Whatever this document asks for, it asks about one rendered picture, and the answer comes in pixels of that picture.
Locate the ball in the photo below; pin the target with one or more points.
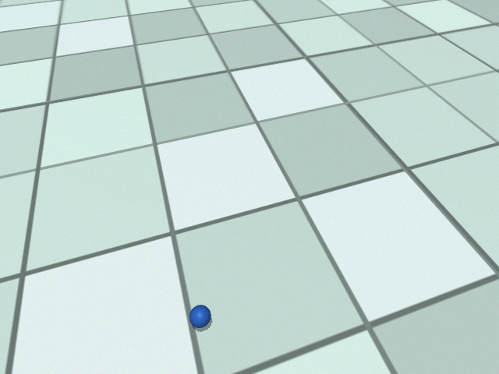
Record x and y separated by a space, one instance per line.
200 316

